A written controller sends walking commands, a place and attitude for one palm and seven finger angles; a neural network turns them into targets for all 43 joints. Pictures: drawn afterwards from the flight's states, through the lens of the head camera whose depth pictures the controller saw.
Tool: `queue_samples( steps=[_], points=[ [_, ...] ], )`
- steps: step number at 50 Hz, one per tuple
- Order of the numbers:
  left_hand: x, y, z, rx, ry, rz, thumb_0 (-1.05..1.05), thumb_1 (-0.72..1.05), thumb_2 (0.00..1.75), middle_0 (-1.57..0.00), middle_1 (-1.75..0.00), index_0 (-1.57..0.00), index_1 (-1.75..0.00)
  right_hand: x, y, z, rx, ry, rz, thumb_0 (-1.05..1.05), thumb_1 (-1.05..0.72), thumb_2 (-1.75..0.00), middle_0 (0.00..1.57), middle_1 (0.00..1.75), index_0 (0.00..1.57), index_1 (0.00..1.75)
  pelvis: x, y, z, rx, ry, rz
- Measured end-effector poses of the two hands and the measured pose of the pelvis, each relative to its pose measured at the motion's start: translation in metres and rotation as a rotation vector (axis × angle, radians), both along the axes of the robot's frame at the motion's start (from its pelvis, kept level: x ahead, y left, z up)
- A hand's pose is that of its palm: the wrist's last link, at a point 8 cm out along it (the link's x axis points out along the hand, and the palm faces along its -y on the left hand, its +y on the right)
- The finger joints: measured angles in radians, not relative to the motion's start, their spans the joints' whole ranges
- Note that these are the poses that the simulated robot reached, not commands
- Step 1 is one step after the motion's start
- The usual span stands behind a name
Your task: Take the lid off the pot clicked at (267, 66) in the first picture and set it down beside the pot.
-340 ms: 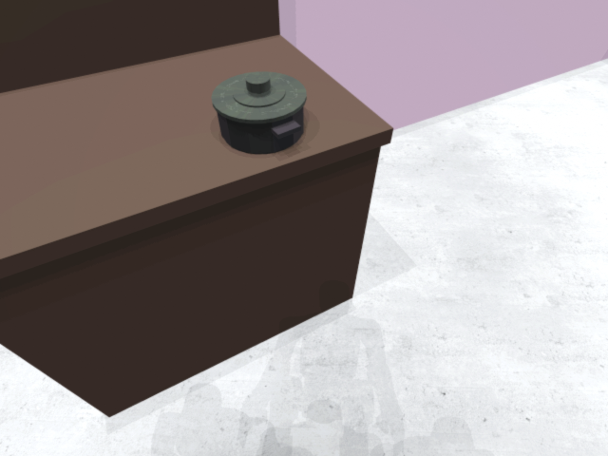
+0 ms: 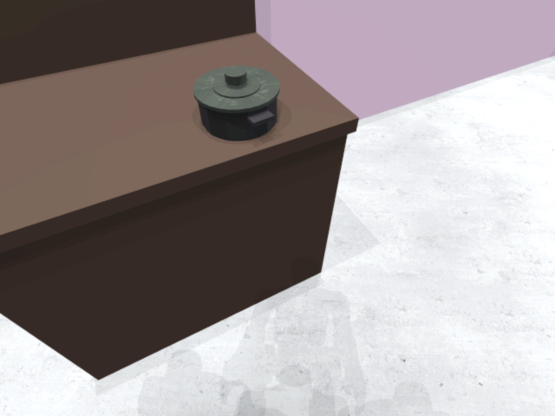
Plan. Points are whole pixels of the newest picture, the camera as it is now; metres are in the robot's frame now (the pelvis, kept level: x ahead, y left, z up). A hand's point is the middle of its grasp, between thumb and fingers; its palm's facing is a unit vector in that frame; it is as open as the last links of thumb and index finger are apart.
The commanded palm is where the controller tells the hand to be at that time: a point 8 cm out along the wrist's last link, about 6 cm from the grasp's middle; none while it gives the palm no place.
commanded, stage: look at it before walking up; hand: left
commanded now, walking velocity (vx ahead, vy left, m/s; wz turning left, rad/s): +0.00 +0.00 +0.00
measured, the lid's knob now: (235, 75) +0.75 +0.14 +0.12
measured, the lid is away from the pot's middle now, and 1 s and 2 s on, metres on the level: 0.00 0.00 0.00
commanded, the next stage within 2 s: walk to a spot facing it in 0.30 s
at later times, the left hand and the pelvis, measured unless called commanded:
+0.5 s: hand out of the picture +0.00 +0.17 -0.17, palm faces +0.03 -0.98 -0.20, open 7.4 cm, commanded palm none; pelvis +0.00 +0.00 +0.00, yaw -1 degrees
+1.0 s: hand out of the picture +0.06 +0.18 -0.16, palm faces -0.15 -0.95 -0.26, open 7.4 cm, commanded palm none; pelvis -0.01 -0.01 +0.00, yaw -15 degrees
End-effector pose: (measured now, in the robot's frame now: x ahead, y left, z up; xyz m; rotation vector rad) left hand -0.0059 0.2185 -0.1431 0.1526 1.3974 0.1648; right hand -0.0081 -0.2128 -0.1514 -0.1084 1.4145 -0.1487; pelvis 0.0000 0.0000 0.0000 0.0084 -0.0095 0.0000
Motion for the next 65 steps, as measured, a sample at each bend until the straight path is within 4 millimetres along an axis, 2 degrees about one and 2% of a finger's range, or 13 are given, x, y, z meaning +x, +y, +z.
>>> queue_samples(
  steps=[26, 32, 38, 41, 46, 50, 54, 58, 62, 65],
  points=[
    [-0.001, 0.000, -0.001, -0.005, 0.026, 0.011, 0.00, 0.91, 0.90, -0.20, -0.30, -0.20, -0.30, 0.005, -0.003, 0.000, -0.016, -0.001, -0.012, 0.00, -0.91, -0.90, 0.20, 0.30, 0.20, 0.30, 0.004, 0.000, -0.001, -0.001, 0.003, -0.023],
    [0.011, 0.007, -0.004, 0.017, 0.036, -0.034, 0.00, 0.91, 0.90, -0.20, -0.30, -0.20, -0.30, 0.003, -0.016, -0.007, -0.031, -0.041, -0.082, 0.00, -0.91, -0.90, 0.20, 0.30, 0.20, 0.30, -0.001, -0.005, -0.009, 0.015, 0.008, -0.087],
    [0.035, 0.007, -0.001, 0.067, -0.025, -0.074, 0.00, 0.91, 0.90, -0.20, -0.30, -0.20, -0.30, 0.003, -0.044, -0.018, -0.042, -0.056, -0.111, 0.00, -0.91, -0.90, 0.20, 0.30, 0.20, 0.30, -0.004, -0.019, -0.018, 0.014, 0.017, -0.114],
    [0.042, 0.006, 0.004, 0.080, -0.055, -0.080, 0.00, 0.91, 0.90, -0.20, -0.30, -0.20, -0.30, 0.015, -0.057, -0.013, -0.068, -0.078, -0.107, 0.01, -0.91, -0.90, 0.20, 0.30, 0.20, 0.30, -0.006, -0.020, -0.015, 0.013, 0.019, -0.135],
    [0.050, 0.006, 0.012, 0.073, -0.041, -0.137, 0.00, 0.91, 0.90, -0.20, -0.30, -0.20, -0.30, 0.052, -0.069, 0.010, -0.108, -0.222, -0.135, 0.01, -0.91, -0.90, 0.19, 0.30, 0.20, 0.30, -0.008, -0.017, -0.005, 0.022, 0.025, -0.208],
    [0.064, 0.012, 0.013, 0.058, -0.043, -0.195, 0.00, 0.91, 0.90, -0.20, -0.30, -0.20, -0.30, 0.077, -0.068, 0.031, -0.133, -0.343, -0.165, 0.01, -0.91, -0.90, 0.19, 0.30, 0.20, 0.30, -0.008, -0.009, 0.000, 0.022, 0.032, -0.268],
    [0.091, 0.024, 0.005, 0.044, -0.079, -0.251, 0.00, 0.91, 0.90, -0.20, -0.30, -0.20, -0.30, 0.085, -0.061, 0.044, -0.170, -0.431, -0.188, 0.01, -0.91, -0.90, 0.19, 0.30, 0.20, 0.30, -0.005, 0.003, -0.005, 0.002, 0.038, -0.319],
    [0.127, 0.029, 0.003, 0.034, -0.142, -0.318, 0.01, 0.91, 0.90, -0.20, -0.30, -0.20, -0.30, 0.064, -0.051, 0.048, -0.190, -0.414, -0.197, 0.00, -0.91, -0.90, 0.20, 0.30, 0.20, 0.30, -0.007, 0.009, -0.006, 0.004, 0.019, -0.367],
    [0.160, 0.021, 0.012, 0.026, -0.188, -0.393, 0.01, 0.91, 0.90, -0.20, -0.30, -0.20, -0.30, 0.025, -0.044, 0.045, -0.180, -0.339, -0.252, 0.00, -0.91, -0.90, 0.20, 0.30, 0.20, 0.30, -0.008, 0.008, -0.001, -0.001, 0.016, -0.425],
    [0.179, 0.007, 0.018, 0.024, -0.196, -0.463, 0.01, 0.91, 0.90, -0.20, -0.30, -0.20, -0.30, -0.010, -0.042, 0.038, -0.167, -0.281, -0.322, 0.00, -0.91, -0.90, 0.20, 0.30, 0.20, 0.30, -0.008, 0.005, 0.001, -0.004, 0.015, -0.473]
  ],
)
